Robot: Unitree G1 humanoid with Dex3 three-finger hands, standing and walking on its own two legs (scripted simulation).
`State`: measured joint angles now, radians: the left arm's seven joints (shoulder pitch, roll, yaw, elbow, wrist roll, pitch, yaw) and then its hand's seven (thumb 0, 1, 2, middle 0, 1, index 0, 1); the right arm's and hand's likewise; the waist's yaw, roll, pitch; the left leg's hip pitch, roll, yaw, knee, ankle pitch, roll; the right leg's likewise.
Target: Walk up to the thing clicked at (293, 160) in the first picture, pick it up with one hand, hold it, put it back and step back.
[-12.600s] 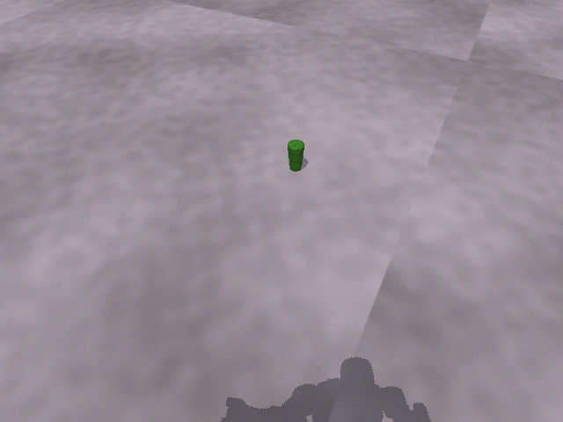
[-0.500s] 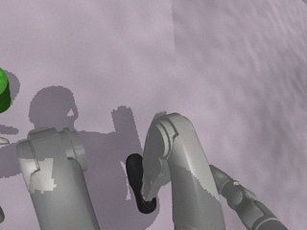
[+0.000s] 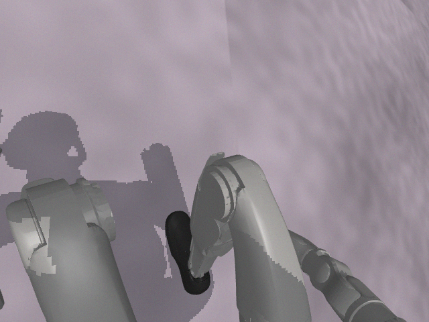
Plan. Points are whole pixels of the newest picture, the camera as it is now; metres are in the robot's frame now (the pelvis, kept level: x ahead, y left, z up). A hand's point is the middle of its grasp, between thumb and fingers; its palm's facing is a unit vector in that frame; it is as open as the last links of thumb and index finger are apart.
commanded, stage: close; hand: left
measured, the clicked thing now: out of the picture +0.43 +0.31 -0.20
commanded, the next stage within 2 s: settle in 0.34 s
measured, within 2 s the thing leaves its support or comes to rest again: leaves its support in 0.76 s
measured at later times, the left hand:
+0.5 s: hand out of the picture +0.42 +0.31 -0.18, palm faces +0.46 -0.89 -0.01, open 10.9 cm
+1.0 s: hand out of the picture +0.40 +0.33 -0.10, palm faces +0.45 -0.89 -0.04, open 11.3 cm
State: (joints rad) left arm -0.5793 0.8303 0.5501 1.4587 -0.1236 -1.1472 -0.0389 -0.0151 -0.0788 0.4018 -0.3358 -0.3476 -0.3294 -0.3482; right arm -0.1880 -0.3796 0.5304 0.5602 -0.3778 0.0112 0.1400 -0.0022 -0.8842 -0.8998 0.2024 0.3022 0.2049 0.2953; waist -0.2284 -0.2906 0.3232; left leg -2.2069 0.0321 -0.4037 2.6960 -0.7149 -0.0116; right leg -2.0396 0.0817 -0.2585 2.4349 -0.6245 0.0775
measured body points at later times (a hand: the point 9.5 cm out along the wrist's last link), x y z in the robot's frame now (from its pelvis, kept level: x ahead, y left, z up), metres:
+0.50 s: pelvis +0.00 +0.00 +0.00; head +0.23 +0.19 +0.33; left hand +0.39 +0.36 -0.17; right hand +0.18 -0.24 -0.03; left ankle +0.08 +0.12 -0.24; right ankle +0.14 -0.12 -0.24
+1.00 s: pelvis +0.00 -0.01 +0.02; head +0.20 +0.18 +0.38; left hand +0.37 +0.38 -0.10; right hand +0.21 -0.24 -0.03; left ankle +0.08 +0.12 -0.24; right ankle +0.14 -0.12 -0.24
